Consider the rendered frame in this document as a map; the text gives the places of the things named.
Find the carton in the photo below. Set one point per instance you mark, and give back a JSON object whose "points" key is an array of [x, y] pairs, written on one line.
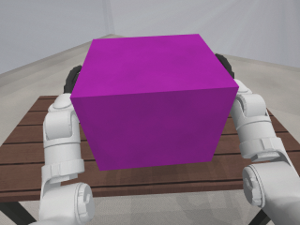
{"points": [[152, 101]]}

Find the right robot hand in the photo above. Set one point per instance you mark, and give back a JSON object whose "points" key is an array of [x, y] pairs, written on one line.
{"points": [[225, 63]]}

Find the robot right upper arm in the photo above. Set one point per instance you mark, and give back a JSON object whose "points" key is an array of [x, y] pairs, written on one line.
{"points": [[275, 188]]}

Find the robot left upper arm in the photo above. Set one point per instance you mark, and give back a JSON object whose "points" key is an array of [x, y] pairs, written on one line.
{"points": [[67, 205]]}

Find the table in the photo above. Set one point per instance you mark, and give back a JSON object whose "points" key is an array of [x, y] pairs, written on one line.
{"points": [[22, 157]]}

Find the robot right forearm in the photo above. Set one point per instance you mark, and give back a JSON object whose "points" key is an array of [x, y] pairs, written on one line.
{"points": [[258, 140]]}

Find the left robot hand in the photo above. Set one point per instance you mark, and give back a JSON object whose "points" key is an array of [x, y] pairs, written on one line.
{"points": [[71, 79]]}

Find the robot left forearm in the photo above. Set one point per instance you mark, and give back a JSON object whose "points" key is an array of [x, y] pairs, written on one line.
{"points": [[61, 143]]}

